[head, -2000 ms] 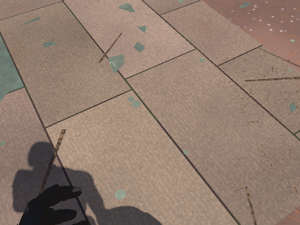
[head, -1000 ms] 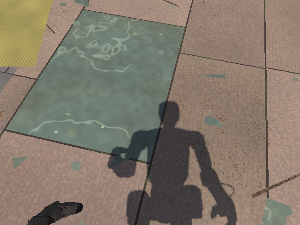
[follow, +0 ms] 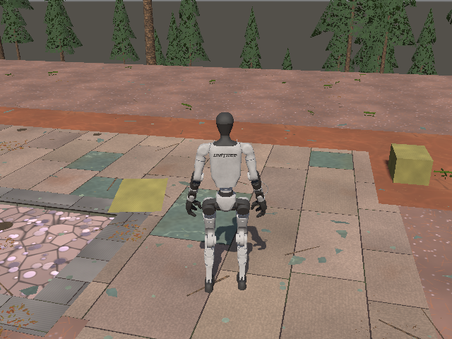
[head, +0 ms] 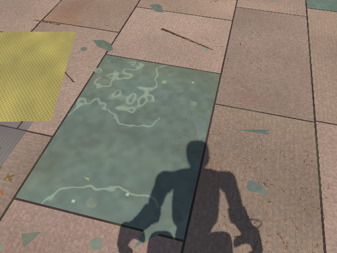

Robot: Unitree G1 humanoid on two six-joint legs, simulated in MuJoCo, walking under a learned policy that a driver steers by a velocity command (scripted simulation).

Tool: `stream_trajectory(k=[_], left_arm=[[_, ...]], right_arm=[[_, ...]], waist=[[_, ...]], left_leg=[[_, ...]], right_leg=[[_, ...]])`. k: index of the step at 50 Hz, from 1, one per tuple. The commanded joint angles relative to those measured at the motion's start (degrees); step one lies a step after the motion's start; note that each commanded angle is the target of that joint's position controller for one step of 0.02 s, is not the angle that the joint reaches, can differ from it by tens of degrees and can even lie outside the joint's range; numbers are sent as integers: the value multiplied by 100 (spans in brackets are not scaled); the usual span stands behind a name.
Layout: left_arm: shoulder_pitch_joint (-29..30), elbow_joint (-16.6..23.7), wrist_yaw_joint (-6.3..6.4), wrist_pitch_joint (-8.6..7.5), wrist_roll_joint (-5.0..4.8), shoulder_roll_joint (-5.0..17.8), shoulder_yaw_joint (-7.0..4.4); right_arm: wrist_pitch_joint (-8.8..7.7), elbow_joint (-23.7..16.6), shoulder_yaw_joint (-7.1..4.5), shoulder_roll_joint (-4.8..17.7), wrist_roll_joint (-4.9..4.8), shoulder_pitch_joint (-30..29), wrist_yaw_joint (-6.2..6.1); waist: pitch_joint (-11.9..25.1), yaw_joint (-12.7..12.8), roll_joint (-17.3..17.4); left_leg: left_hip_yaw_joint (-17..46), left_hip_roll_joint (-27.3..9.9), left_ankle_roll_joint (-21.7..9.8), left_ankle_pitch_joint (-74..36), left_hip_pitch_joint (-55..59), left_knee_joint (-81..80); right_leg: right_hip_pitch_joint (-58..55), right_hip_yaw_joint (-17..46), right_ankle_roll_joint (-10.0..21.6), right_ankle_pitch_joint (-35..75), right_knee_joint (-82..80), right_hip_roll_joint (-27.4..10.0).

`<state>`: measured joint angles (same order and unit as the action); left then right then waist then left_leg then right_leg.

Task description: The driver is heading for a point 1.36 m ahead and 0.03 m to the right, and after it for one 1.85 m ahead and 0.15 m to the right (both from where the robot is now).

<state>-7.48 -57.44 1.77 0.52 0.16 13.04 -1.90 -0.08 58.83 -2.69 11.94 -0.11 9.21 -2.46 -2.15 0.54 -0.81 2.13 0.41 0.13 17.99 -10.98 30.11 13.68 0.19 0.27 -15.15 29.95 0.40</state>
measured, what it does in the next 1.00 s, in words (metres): stands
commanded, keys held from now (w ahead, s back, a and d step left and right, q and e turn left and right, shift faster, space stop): shift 0.84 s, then w+shift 0.16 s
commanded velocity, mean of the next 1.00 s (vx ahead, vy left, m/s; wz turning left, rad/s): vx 0.05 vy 0.00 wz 0.00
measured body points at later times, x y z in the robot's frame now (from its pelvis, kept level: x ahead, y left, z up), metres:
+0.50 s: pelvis -0.01 +0.00 +0.00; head +0.01 +0.00 +0.45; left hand +0.04 +0.25 -0.15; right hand +0.02 -0.25 -0.15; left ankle -0.02 +0.12 -0.73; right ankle +0.01 -0.12 -0.73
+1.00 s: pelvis +0.02 +0.00 +0.00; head +0.02 +0.00 +0.45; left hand +0.04 +0.24 -0.15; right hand +0.00 -0.25 -0.15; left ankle -0.02 +0.12 -0.73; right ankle +0.00 -0.12 -0.73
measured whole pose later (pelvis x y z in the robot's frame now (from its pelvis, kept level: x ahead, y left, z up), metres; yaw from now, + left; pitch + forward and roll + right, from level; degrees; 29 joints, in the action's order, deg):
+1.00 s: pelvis +0.02 +0.00 +0.00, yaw -1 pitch +1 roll +0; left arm -16.3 -62.0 1.4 -2.9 -1.6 11.6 -2.1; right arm -3.6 63.1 -2.4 10.5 -1.4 19.7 -2.1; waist 1.7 -0.3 -0.6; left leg 1.1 0.3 -2.7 23.4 -11.5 30.4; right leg 16.4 -0.2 2.6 -24.2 35.0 0.0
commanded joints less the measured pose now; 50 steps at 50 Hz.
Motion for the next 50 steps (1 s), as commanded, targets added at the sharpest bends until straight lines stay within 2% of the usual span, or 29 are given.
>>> stream_trajectory(k=[1,20,42,43,44,45,46,47,48,49,50], left_arm=[[-2,130,23,-47,1,565,-106],[-283,-283,55,-59,-5,450,-71],[-667,-444,70,-69,-22,303,-23],[-864,-546,79,-56,-37,267,-23],[-948,-548,83,-54,-111,430,-89],[-912,-472,72,-102,-140,537,-124],[-805,-336,49,-217,-178,489,-113],[-558,-174,19,-356,-204,385,-90],[-311,-43,-20,-475,-193,304,-87],[15,133,-72,-573,-183,154,-59],[108,240,-127,-647,-217,-30,-14]], right_arm=[[-37,-81,-102,610,5,89,-22],[-46,360,-13,461,20,400,-36],[-69,479,61,311,9,844,-38],[-57,583,60,267,-12,1080,-45],[-51,553,-1,433,-75,1129,-51],[-94,465,-34,533,-103,1121,-45],[-202,357,-32,517,-144,1102,-31],[-332,266,-32,487,-172,1079,-13],[-430,287,-80,579,-157,1265,8],[-498,338,-150,765,-143,1550,39],[-540,290,-218,933,-166,1490,61]], waist=[[282,-5,108],[45,-20,77],[-35,-25,85],[247,-42,82],[30,-43,101],[-352,-61,82],[-620,-87,101],[-706,-162,181],[-613,-286,374],[-532,-430,739],[-498,-366,1281]], left_leg=[[150,-199,-196,-1404,-86,-486],[43,-128,-138,-806,-223,-695],[-5,-109,-128,-785,-304,-725],[-134,16,-194,460,-213,-696],[-86,44,-342,1985,-476,-611],[151,-113,-510,2929,-865,-648],[465,-358,-654,3053,-1018,-733],[690,-551,-749,2593,-838,-907],[1000,-782,-887,2340,-406,-1175],[1605,-1190,-1112,2472,66,-1648],[2434,-1773,-1379,2714,105,-2081]], right_leg=[[-270,188,182,1169,-409,-216],[-186,187,158,632,-622,-182],[-152,180,158,678,-621,-153],[-239,54,205,-656,-583,-15],[36,66,320,-2258,-489,40],[440,316,446,-3204,-523,-116],[711,570,535,-3258,-546,-313],[937,586,510,-2607,-481,-384],[1257,363,402,-1897,-202,-305],[1695,-52,245,-1155,359,-126],[1787,-313,259,-496,1073,-95]])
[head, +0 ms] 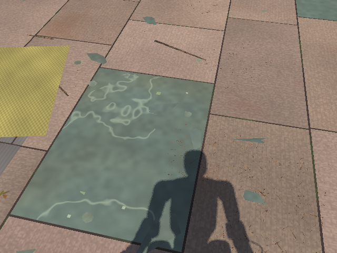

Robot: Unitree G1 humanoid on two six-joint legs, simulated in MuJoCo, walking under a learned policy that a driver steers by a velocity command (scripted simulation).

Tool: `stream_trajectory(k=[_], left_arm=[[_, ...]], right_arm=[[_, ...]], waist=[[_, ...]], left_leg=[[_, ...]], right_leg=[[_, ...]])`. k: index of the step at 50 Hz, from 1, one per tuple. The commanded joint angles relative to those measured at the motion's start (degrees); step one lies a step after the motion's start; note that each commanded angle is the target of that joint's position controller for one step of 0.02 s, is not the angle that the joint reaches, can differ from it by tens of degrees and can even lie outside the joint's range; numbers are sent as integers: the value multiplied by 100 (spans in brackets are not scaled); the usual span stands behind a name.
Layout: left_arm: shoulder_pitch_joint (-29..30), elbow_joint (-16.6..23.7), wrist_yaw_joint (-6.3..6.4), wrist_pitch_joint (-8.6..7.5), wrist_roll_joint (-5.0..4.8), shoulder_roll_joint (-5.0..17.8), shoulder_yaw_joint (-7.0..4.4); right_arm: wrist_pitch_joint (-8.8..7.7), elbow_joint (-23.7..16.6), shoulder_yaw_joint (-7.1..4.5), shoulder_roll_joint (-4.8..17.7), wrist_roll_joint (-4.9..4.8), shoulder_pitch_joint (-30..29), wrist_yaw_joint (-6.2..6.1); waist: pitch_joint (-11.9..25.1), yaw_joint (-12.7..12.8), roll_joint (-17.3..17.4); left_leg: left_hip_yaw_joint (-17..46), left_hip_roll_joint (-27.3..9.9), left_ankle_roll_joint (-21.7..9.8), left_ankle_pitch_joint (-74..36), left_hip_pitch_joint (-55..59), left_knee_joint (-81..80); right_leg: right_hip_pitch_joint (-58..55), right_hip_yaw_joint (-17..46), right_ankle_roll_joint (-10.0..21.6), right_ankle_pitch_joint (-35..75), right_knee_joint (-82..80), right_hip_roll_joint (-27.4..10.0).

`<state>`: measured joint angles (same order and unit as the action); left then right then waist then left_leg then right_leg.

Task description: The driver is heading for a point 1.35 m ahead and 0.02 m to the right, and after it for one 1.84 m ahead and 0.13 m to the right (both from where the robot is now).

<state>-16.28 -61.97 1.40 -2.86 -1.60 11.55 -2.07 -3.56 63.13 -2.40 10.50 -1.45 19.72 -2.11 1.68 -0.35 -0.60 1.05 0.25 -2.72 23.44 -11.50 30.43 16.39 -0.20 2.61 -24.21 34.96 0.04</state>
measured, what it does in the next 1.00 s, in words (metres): walks ahead: left foot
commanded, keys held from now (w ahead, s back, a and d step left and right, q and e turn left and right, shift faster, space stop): w+shift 1.00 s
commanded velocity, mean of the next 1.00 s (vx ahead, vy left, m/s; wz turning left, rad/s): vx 0.88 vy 0.00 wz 0.00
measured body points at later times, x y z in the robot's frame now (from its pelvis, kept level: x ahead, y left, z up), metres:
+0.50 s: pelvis +0.26 -0.01 -0.02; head +0.30 -0.01 +0.42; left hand +0.12 +0.22 -0.15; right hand +0.53 -0.21 -0.10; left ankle +0.44 +0.09 -0.72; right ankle +0.01 -0.12 -0.73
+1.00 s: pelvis +0.72 +0.02 -0.03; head +0.76 +0.02 +0.42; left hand +0.97 +0.22 -0.11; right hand +0.61 -0.21 -0.16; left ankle +0.46 +0.08 -0.72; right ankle +0.91 -0.04 -0.73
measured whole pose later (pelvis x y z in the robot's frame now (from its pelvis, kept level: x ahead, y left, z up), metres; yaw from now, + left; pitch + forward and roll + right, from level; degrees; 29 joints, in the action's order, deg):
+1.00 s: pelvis +0.72 +0.02 -0.03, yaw +1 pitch +2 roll +0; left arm 3.8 -43.4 -2.1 -4.5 1.2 12.0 0.6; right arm -6.1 60.0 -1.2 11.5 1.5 30.8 -0.8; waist -2.7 -4.3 -0.4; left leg -2.7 4.4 -4.3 23.9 17.2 11.2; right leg 33.2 -7.6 8.3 0.2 29.3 1.2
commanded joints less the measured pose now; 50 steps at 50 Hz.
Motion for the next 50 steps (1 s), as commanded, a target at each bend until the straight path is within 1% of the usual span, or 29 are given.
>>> stream_trajectory(k=[1,3,4,5,6,7,8,9,10,12,14,18,21,23,24,25,26,27,28,29,30,31,34,37,40,43,46,48,50], left_arm=[[969,743,-123,-356,-43,229,-8],[599,720,-139,-428,-105,289,-16],[145,690,-312,-273,405,303,-43],[-621,414,-316,-214,395,305,-123],[-1665,108,-246,-228,372,524,-234],[-2610,-38,-162,-271,499,1128,-362],[-2218,14,-128,-211,468,994,-286],[-1464,253,-118,-209,448,855,-247],[-1143,393,-140,-249,416,791,-235],[-954,451,-141,-325,346,586,-154],[-1184,337,-123,-406,312,441,-100],[-1293,338,-117,-476,277,503,-85],[-1377,285,-117,-508,222,714,-109],[-1416,248,-140,-501,217,889,-128],[-1441,222,-119,-466,253,1023,-159],[-1366,217,-74,-398,306,1193,-211],[-1173,256,-40,-320,312,1303,-253],[-1175,378,-57,-293,352,951,-193],[-1603,662,-225,-362,162,-60,-5],[-1089,834,-221,-446,110,519,-131],[-584,1002,-200,-449,86,699,-189],[-390,1022,-209,-448,159,639,-154],[-482,1080,-366,-211,387,215,-60],[422,1477,-443,-66,428,258,-6],[1498,1882,-475,-110,389,336,70],[2116,2105,-529,-160,287,246,182],[2166,2148,-434,-170,266,504,143],[1432,2003,-332,-166,275,814,30],[-742,1356,-154,-139,283,1217,-189]], right_arm=[[-218,-274,-228,974,-33,257,38],[-253,-605,-203,946,-85,-281,83],[-96,-598,-282,1083,344,-507,192],[-34,-663,-328,1052,376,-773,210],[-65,-789,-316,935,379,-1039,210],[-175,-1135,-148,272,332,-1303,260],[-242,-1362,-148,332,398,-1460,341],[-256,-1443,-159,442,403,-1741,404],[-278,-1402,-166,513,399,-1678,483],[-195,-1339,-170,499,476,-1417,578],[-62,-1483,-127,422,445,-1629,626],[26,-2044,2,372,361,-2706,651],[53,-2254,59,378,308,-3015,625],[47,-2243,15,528,316,-2776,520],[33,-2151,-41,680,323,-2322,454],[19,-1890,-139,903,313,-1303,373],[10,-1489,-265,1121,312,-19,290],[-17,-1256,-424,1608,418,932,210],[-55,-1187,-477,1969,565,872,247],[-60,-1195,-459,1718,403,464,336],[-111,-1189,-374,1332,400,-87,343],[-175,-1169,-302,996,370,-267,364],[-297,-947,-130,527,305,-317,306],[-401,-828,-112,661,216,81,283],[-456,-803,-63,637,173,492,331],[-524,-693,-46,841,89,927,265],[-487,-621,-45,1120,141,1115,190],[-359,-594,-104,1407,291,1072,83],[-183,-658,-177,1569,409,638,12]], waist=[[-898,-181,1167],[-919,168,1020],[-689,405,1020],[-693,772,697],[-437,1225,-66],[-2,1460,-1952],[-379,1041,-1617],[-876,715,-608],[-740,559,-116],[-631,264,-137],[-830,229,-348],[-1207,264,-307],[-1235,251,-395],[-857,69,-556],[-470,-176,-730],[78,-651,-880],[662,-1272,-775],[1265,-1501,-280],[1688,-687,1499],[1391,-687,1186],[403,-398,694],[75,-278,74],[-286,314,255],[-894,269,182],[-1208,4,52],[-1202,-155,128],[-812,-96,342],[-144,365,728],[821,1432,794]], left_leg=[[2828,-1986,-1164,2140,-165,-2249],[2286,-1787,-939,1775,-523,-2228],[1479,-1205,-839,1854,-906,-1962],[968,-761,-721,1578,-1644,-1371],[464,-355,-599,794,-2712,39],[-393,221,-354,376,-3849,2561],[135,116,-465,134,-4659,3453],[254,-393,-471,-592,-4987,3927],[233,-549,-410,-1041,-4741,3927],[90,-695,-215,-1211,-4231,3682],[-150,-674,-69,-1418,-4233,3569],[-510,-543,23,-1992,-3560,1839],[-869,-332,-255,-2173,-2610,890],[-1085,59,-516,-1865,-1871,646],[-1130,288,-620,-1591,-1303,689],[-1057,468,-717,-1245,-264,725],[-957,465,-792,-1176,1131,358],[263,-558,-855,349,2676,380],[3507,-2050,-1170,2863,3521,-896],[4713,-1988,-1068,3072,3054,-1910],[3641,-1864,-1021,2092,2219,-1823],[2864,-1689,-1023,1048,1397,-1827],[1677,-1172,-839,425,-18,-2201],[1040,-946,-860,-276,-267,-2657],[280,-535,-765,-1856,-343,-2911],[-25,-654,-607,-3814,22,-3267],[-293,-808,-425,-6702,1583,-2695],[-302,-1031,-341,-8519,2254,-1366],[-421,-1021,-399,-7970,1774,1399]], right_leg=[[1416,-97,147,377,959,-248],[930,-130,357,-36,447,-324],[-152,-622,337,23,-515,20],[-1471,-970,237,692,-872,313],[-2979,-337,264,401,-1048,-13],[-3726,2555,620,-1851,-2259,-1743],[-3139,4233,1062,-2498,-2864,-2312],[-2708,3741,1096,-2319,-2756,-2308],[-2442,3112,1004,-1800,-2720,-2029],[-2032,2154,814,-1023,-2991,-1573],[-1854,1571,792,-215,-3176,-1310],[-1292,627,794,1405,-3581,-1045],[-1481,187,768,3051,-3890,-1226],[-2018,-181,673,5933,-3061,-1278],[-2233,-279,617,7280,-2264,-1346],[-2146,-342,547,7917,-1063,-1407],[-1631,-433,459,7479,504,-1242],[-210,-360,456,5230,2580,-848],[1803,141,341,-123,4548,171],[2394,836,567,205,4983,115],[2699,597,587,919,4929,-229],[2453,526,577,1220,4637,-450],[1848,532,371,1231,4021,-798],[2641,202,148,1688,3416,-972],[2528,-294,67,2672,1768,-827],[1604,-704,223,3539,333,-486],[1345,-947,433,3319,-297,22],[591,-898,573,2462,-312,421],[-1457,-639,799,1881,-636,347]])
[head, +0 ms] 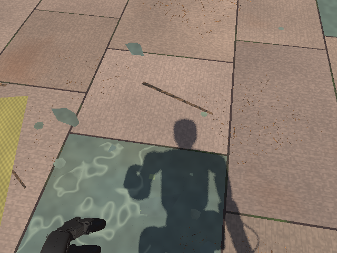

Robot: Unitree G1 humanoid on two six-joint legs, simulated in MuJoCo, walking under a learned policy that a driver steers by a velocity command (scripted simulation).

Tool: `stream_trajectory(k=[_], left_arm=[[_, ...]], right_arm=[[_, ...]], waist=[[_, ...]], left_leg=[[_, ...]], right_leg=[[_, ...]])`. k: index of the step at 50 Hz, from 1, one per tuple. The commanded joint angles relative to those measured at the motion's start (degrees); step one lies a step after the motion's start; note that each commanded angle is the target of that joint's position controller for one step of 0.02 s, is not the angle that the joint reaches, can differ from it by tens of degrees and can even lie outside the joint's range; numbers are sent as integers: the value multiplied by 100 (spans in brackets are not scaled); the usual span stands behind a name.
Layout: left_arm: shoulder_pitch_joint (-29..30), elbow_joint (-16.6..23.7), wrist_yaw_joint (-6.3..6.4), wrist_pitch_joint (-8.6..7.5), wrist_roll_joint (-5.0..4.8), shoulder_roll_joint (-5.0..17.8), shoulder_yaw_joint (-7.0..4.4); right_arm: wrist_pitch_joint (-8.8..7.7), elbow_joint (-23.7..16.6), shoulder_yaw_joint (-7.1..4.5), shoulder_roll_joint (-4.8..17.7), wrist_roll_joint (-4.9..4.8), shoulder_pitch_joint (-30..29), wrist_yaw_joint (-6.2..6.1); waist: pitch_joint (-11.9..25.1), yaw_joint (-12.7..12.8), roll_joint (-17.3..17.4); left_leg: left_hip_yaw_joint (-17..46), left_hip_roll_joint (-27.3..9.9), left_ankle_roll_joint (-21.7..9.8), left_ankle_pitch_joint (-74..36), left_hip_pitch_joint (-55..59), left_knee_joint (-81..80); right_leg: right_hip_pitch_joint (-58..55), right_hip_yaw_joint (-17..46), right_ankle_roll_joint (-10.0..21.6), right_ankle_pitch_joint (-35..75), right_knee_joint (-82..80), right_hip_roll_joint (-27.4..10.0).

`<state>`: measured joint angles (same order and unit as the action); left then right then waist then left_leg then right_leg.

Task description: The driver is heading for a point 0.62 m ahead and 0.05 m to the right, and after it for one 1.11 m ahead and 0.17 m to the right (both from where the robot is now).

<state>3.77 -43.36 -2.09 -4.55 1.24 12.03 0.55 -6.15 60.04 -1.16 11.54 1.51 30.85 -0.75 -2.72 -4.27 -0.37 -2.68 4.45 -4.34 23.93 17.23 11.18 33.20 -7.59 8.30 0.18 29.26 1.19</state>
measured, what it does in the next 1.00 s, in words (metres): walks ahead: right foot, then left foot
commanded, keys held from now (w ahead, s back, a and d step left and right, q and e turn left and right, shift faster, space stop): w+shift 0.40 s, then shift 0.32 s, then e+shift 0.28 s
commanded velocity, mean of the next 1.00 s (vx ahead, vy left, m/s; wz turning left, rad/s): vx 0.62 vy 0.00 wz -0.12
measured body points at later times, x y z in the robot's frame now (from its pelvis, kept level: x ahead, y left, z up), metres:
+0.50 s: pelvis +0.50 +0.02 +0.00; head +0.55 +0.02 +0.45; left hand +0.41 +0.28 -0.13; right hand +0.72 -0.20 -0.09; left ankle +0.65 +0.09 -0.71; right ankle +0.21 -0.07 -0.64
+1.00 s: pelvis +0.77 -0.01 +0.01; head +0.81 -0.03 +0.46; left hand +0.96 +0.24 -0.08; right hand +0.87 -0.30 -0.11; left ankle +0.69 +0.12 -0.63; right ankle +0.87 -0.09 -0.71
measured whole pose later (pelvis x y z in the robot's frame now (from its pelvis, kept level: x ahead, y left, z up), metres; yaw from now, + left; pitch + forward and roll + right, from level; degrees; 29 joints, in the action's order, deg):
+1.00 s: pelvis +0.77 -0.01 +0.01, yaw -9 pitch +2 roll +2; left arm -7.7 -43.2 -1.6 -2.2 0.8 16.3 -3.6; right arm -2.0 49.3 -2.2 16.7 0.3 5.5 -1.7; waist -3.0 0.7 -0.1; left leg 1.0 4.1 0.2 30.5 -23.6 66.9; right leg 28.5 2.0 4.5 -4.7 31.1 4.1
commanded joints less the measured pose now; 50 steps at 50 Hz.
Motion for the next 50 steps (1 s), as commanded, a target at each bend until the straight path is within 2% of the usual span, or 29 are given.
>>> stream_trajectory(k=[1,2,3,5,7,9,13,17,19,21,22,23,24,25,26,27,28,29,32,36,38,42,44,45,46,47,48,49,50], left_arm=[[-3687,-676,303,66,119,1592,-603],[-3336,-666,234,63,197,1831,-699],[-2823,-598,121,73,108,1407,-687],[-2306,-753,93,-41,132,675,-517],[-2298,-961,154,-145,114,406,-398],[-2449,-1098,160,-259,-21,481,-388],[-2753,-1122,68,-388,-107,654,-393],[-3274,-1247,103,-461,-217,971,-410],[-3374,-1304,154,-405,-148,1168,-425],[-3400,-1357,265,-258,6,1362,-457],[-3262,-1361,331,-172,45,1431,-478],[-3086,-1295,366,-142,5,1353,-464],[-3590,-1109,323,-155,-52,472,-309],[-4192,-1156,356,-181,-504,570,-307],[-3469,-1045,413,-157,-365,850,-355],[-2672,-829,278,-223,-356,791,-302],[-2292,-710,262,-205,-379,845,-346],[-2184,-653,256,-139,-337,831,-390],[-2413,-624,257,43,-243,449,-335],[-1552,-372,233,12,-142,365,-226],[-1275,-348,160,11,-179,493,-241],[-802,26,-12,65,-128,922,-399],[-1308,-22,-81,84,-80,1050,-517],[-1897,-154,-63,76,-68,1247,-645],[-2262,-98,29,92,-57,1721,-783],[-2129,117,58,128,119,2025,-771],[-1827,346,61,167,59,1707,-743],[-1376,563,92,196,-41,1465,-709],[-1149,634,139,262,-171,1295,-668]], right_arm=[[65,-493,-238,1092,122,-571,-83],[-59,-701,-47,137,-277,292,106],[-110,-799,-130,792,-236,-338,47],[-128,-1071,-116,726,-172,-1231,70],[61,-1159,-42,439,41,-1230,197],[192,-1317,13,300,112,-1450,309],[167,-1931,114,424,121,-2903,397],[117,-2110,205,404,-40,-3553,442],[84,-2151,149,639,18,-3558,366],[67,-1923,20,947,88,-2668,258],[32,-1545,-66,1112,114,-1483,184],[12,-1223,-163,1328,205,-479,94],[-4,-1115,-303,1918,328,-67,44],[26,-1103,-374,1873,183,15,162],[58,-1170,-383,1578,35,-461,166],[-33,-1294,-224,1017,-271,-1096,241],[-91,-1281,-159,874,-263,-1662,266],[-151,-1245,-129,758,-178,-1881,264],[-196,-1013,-80,692,-113,-2047,298],[-101,-889,-190,1107,-146,-2062,93],[-44,-814,-222,1235,-143,-1893,22],[179,-811,-289,1304,-206,-2024,-157],[322,-932,-325,1310,-255,-2198,-257],[383,-1015,-318,1257,-233,-2138,-295],[404,-1181,-276,1209,-63,-2003,-278],[386,-1288,-144,734,43,-1407,-161],[370,-1253,-178,1017,-65,-1306,-47],[395,-1322,-239,1207,-189,-1744,-34],[448,-1339,-271,1187,-145,-2058,-93]], waist=[[1812,2033,301],[2542,978,-1858],[2040,1136,-599],[475,767,404],[85,309,270],[-217,162,18],[-719,379,18],[-632,640,-14],[-386,579,-287],[352,109,-627],[903,-428,-681],[1332,-865,-661],[2164,-373,944],[3578,-271,1410],[3032,-181,274],[2195,-329,465],[1284,45,-54],[892,293,-115],[480,753,70],[561,596,393],[718,426,445],[539,407,568],[631,653,459],[854,855,182],[1115,922,-868],[1786,377,-1880],[2400,471,-1278],[1851,482,-715],[1316,415,-30]], left_leg=[[-64,-1014,-326,-5643,-2437,5498],[483,145,-28,39,-5044,7842],[878,-222,-284,-311,-5874,7905],[807,-733,-332,-949,-5854,7117],[873,-970,-210,-980,-5316,6619],[739,-1192,-48,-1017,-5524,6158],[53,-1277,117,-2432,-5632,4107],[-450,-825,-89,-3725,-4698,2374],[-577,-525,-251,-3363,-4559,1986],[-569,-62,-400,-2565,-3613,1952],[-442,7,-479,-2649,-2467,1791],[-41,-513,-583,-3034,-1288,1711],[1639,-2382,-1015,-5841,522,2630],[4014,-3289,-1938,-6728,1888,2178],[3088,-2811,-1639,-6500,1070,1938],[2483,-2371,-1499,-5551,281,1466],[2014,-2194,-1359,-5296,-915,1085],[1706,-2074,-1283,-5434,-1785,812],[996,-1795,-1132,-5846,-3074,302],[22,-1136,-827,-6028,-3364,241],[-124,-1248,-720,-5415,-2857,277],[-182,-1616,-459,-4688,-2237,961],[-333,-1562,-259,-4869,-2308,1956],[-424,-1251,-35,-4585,-2596,2976],[-597,-607,367,-2542,-3541,4696],[31,487,644,1605,-5324,6496],[1027,142,525,1348,-5553,6969],[1055,-31,466,832,-5731,6804],[1004,-222,481,410,-5721,6350]], right_leg=[[-4517,1197,430,-2099,361,-823],[-6198,4829,1307,-3317,-578,-2396],[-5753,5174,1209,-3683,-1333,-2142],[-3812,3542,868,-2437,-1686,-1802],[-2560,2650,538,-2144,-1947,-1330],[-2136,2177,439,-2039,-2288,-1145],[-1727,1120,331,-134,-2739,-622],[-2551,723,86,2170,-3079,-763],[-3594,605,2,4025,-2540,-956],[-4188,557,-125,5608,-1054,-1072],[-4001,505,-220,5615,385,-1031],[-3256,441,-312,4435,1986,-797],[-1512,410,-418,-1285,4536,25],[-32,1374,-517,-3420,6391,682],[200,1514,-468,-2701,6097,131],[413,1663,-555,-2879,5640,-96],[429,1442,-657,-2644,5322,-323],[91,1351,-693,-2439,4986,-487],[-544,1220,-781,-2201,3862,-681],[-1074,700,-894,-308,1384,-401],[-1110,713,-867,565,781,-296],[-683,755,-621,148,443,-345],[-1114,493,-417,-196,210,-114],[-1829,646,-167,315,-96,-4],[-2709,2072,287,2851,-360,-850],[-4147,4374,1496,4023,-418,-2033],[-4172,4721,1507,2188,-780,-2028],[-3548,4201,1198,1008,-914,-1721],[-2832,3740,813,94,-1065,-1375]])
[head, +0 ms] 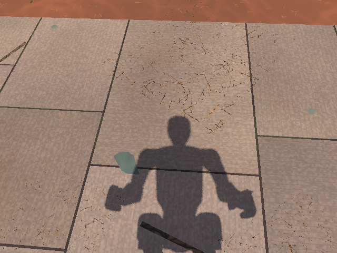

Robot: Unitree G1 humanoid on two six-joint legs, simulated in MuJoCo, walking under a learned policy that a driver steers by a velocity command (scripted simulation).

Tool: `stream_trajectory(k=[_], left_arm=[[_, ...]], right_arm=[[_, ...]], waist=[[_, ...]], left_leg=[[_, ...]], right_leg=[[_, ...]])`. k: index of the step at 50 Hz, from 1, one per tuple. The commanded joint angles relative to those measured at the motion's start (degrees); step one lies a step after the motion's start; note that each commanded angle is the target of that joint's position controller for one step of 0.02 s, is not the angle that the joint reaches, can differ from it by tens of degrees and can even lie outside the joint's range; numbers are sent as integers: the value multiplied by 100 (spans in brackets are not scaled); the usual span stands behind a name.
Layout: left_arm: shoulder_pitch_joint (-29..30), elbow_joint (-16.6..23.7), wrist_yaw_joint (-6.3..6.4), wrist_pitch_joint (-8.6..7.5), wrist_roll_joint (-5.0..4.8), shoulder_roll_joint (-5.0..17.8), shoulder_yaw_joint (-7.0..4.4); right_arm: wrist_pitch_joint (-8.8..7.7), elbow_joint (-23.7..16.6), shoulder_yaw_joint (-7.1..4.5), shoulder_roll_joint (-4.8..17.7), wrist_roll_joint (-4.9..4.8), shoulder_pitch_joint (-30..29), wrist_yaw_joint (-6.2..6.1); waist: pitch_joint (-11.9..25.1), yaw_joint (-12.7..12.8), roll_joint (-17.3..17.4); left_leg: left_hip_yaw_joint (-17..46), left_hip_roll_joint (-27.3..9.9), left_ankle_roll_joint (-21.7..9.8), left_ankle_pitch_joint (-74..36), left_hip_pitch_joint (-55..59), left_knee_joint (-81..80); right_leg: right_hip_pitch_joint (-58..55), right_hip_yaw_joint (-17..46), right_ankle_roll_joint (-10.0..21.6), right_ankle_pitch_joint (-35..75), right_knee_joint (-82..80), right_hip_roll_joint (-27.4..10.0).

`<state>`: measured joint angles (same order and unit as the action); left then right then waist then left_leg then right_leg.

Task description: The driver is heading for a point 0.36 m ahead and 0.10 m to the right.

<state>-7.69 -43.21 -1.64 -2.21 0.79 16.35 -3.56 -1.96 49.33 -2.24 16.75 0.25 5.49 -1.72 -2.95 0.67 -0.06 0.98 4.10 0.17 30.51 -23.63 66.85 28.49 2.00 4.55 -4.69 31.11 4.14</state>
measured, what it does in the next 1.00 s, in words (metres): steps on the spot, turning right: left foot, then right foot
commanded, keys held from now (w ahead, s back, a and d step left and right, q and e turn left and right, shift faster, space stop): e+shift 0.68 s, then shift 0.20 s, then q+shift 0.12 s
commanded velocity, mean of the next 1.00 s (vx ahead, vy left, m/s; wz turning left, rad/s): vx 0.02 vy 0.00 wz -0.75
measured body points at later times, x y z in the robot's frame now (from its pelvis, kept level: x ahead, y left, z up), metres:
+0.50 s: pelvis +0.08 +0.06 +0.02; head +0.11 +0.07 +0.47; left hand +0.35 +0.27 -0.07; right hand +0.08 -0.26 -0.07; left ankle +0.15 +0.15 -0.72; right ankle +0.04 -0.07 -0.64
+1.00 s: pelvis +0.06 +0.01 +0.02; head +0.07 -0.03 +0.46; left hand +0.38 +0.05 -0.05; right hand -0.08 -0.27 -0.11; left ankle +0.15 +0.13 -0.65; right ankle -0.01 -0.06 -0.72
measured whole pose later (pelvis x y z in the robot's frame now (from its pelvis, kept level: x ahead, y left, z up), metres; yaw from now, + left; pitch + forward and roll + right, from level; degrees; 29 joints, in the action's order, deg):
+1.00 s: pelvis +0.06 +0.01 +0.02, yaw -45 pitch +2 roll +1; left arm -6.8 -35.0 0.4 0.7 1.3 14.1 -2.5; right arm 1.6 45.0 -5.0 19.3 -0.6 11.5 -0.7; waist -1.8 -2.2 2.9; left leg -1.6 -4.2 4.6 23.2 -29.3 60.4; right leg 16.1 -1.9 2.0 -13.8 27.8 -0.2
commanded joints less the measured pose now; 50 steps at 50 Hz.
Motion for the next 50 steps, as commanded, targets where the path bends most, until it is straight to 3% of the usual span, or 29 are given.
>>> stream_trajectory(k=[1,2,4,7,13,16,17,18,19,20,21,22,23,26,29,32,35,38,39,40,41,42,43,44,45,46,47,48,50], left_arm=[[62,693,141,84,-169,821,-241],[75,742,188,137,-138,820,-252],[8,841,282,216,-65,908,-308],[-187,948,422,295,-130,1073,-399],[-258,1154,493,472,-133,1060,-457],[-100,1312,480,525,-190,1027,-469],[-145,1350,465,535,-237,897,-429],[-616,1281,446,562,-227,544,-341],[-538,1516,393,482,-252,649,-381],[-524,1448,329,407,-172,1215,-508],[-653,1274,305,429,-180,1358,-562],[-810,1106,328,497,-162,1205,-541],[-926,1079,319,542,-138,1037,-488],[-490,1365,279,535,-238,785,-354],[-70,1620,227,502,-238,689,-286],[14,1709,150,496,-211,578,-234],[2,1683,101,541,-192,566,-236],[-41,1670,69,612,-191,577,-277],[-215,1596,56,626,-190,562,-299],[-525,1452,69,623,-173,643,-352],[-849,1344,141,599,-165,1018,-475],[-946,1471,246,540,-99,1690,-565],[-886,1541,213,409,51,1513,-496],[-800,1446,160,314,86,1276,-409],[-419,1332,170,254,25,995,-314],[-96,1315,194,239,-43,666,-194],[166,1244,211,218,-41,429,-79],[260,1172,228,181,33,292,-17],[419,1089,267,130,135,370,-45]], right_arm=[[77,-352,-189,697,48,275,-64],[115,-437,-206,689,75,175,-80],[117,-476,-181,497,41,159,-93],[107,-535,-166,408,-21,44,-113],[21,-685,-223,501,-91,-181,-38],[-63,-606,-324,661,-129,292,33],[-59,-548,-396,814,-107,522,33],[2,-639,-460,1124,9,488,8],[57,-724,-475,1327,268,233,18],[30,-949,-433,984,298,-125,-15],[43,-1094,-362,674,208,-456,-78],[71,-1190,-316,543,115,-560,-129],[101,-1214,-296,551,56,-556,-174],[166,-1211,-277,636,113,-174,-233],[231,-1155,-355,840,138,283,-209],[245,-1165,-452,1040,114,266,-116],[226,-1170,-524,1145,46,144,0],[161,-1081,-560,1183,-155,209,115],[145,-1062,-559,1168,-247,129,134],[133,-993,-515,1014,-314,174,145],[109,-894,-415,692,-204,507,181],[76,-1206,-213,254,205,508,249],[64,-1217,-329,602,122,219,206],[109,-1225,-395,856,-83,-98,159],[156,-1130,-377,752,-145,24,117],[213,-949,-358,701,-85,216,75],[272,-803,-345,641,-35,493,76],[309,-681,-331,582,-47,734,91],[347,-719,-300,549,-127,745,95]], waist=[[1099,-112,-16],[1034,-193,-191],[1052,-226,-469],[1255,-147,-591],[1041,32,-998],[999,-176,-1084],[1052,-231,-844],[1303,38,158],[996,221,1772],[737,251,1518],[613,291,1046],[572,281,714],[476,248,601],[318,-36,681],[474,-371,819],[608,-400,867],[665,-333,901],[770,-221,977],[813,-63,954],[886,100,806],[1127,124,15],[1342,-69,-1927],[1880,321,-1472],[1615,413,-972],[1280,157,-864],[1173,12,-716],[1106,-171,-770],[1086,-276,-813],[869,-256,-850]], left_leg=[[645,-281,49,-497,-1477,292],[629,-276,64,-643,-1151,-162],[544,-80,147,-838,-832,-999],[678,63,297,-1111,-658,-1774],[831,122,298,-1394,-144,-2881],[774,-15,144,-1801,771,-4131],[859,-418,-12,-2175,1430,-4735],[1811,-1662,-472,-2049,2178,-4894],[3167,-2515,-1222,-2276,1794,-5317],[3013,-2649,-1389,-2288,1490,-5399],[2225,-2256,-1146,-2115,1321,-5235],[1662,-1867,-933,-2121,1292,-5099],[1350,-1771,-906,-2332,1263,-5058],[589,-1656,-1073,-2921,1493,-5119],[421,-1945,-1299,-3295,2194,-5076],[45,-2139,-1319,-3550,2241,-5022],[-360,-2198,-1214,-3768,1896,-4908],[-382,-2329,-1083,-4075,1995,-4535],[-469,-2293,-933,-4049,1955,-4258],[-680,-2143,-661,-3863,1624,-3797],[-1087,-1746,-204,-2975,721,-2857],[-1284,-1033,355,860,-1252,-966],[-381,-810,498,1067,-1659,109],[-139,-900,419,620,-1612,407],[-74,-977,332,183,-1631,162],[-18,-1060,355,-195,-1446,-80],[-55,-1024,414,-627,-913,-203],[-66,-958,456,-915,-462,-337],[-28,-872,491,-1111,-125,-987]], right_leg=[[-1797,2647,1045,135,-1358,-1519],[-1428,2516,936,-107,-1449,-1278],[-1227,2336,795,-33,-1425,-971],[-1379,2553,709,-241,-1360,-924],[-1335,3068,472,-1143,-1379,-748],[-1160,3273,263,-1144,-1145,-557],[-792,3059,58,-1742,-791,-279],[-123,2231,-186,-2876,498,306],[879,1136,-392,-3109,1895,782],[1099,1005,-616,-2617,2832,174],[997,869,-673,-2136,3183,17],[957,752,-745,-1815,3595,-3],[1073,628,-812,-1618,4101,-59],[1405,69,-997,-1250,4050,-465],[1552,-57,-1173,-1273,3368,-804],[1094,-211,-1121,-1348,2655,-977],[259,-494,-936,-1421,1879,-893],[-391,-594,-645,-1540,846,-650],[-790,-632,-486,-1176,155,-560],[-1538,-626,-283,-453,-679,-427],[-2793,3,-44,1182,-971,-765],[-3996,2063,745,4089,-458,-2489],[-3477,2380,1707,3883,-605,-3005],[-3118,1776,1525,3141,-759,-2567],[-2838,1262,1132,2405,-819,-2184],[-2615,927,858,1986,-863,-1958],[-2148,542,770,2093,-928,-1814],[-1838,257,735,2064,-1013,-1717],[-1607,-76,680,1552,-1134,-1658]])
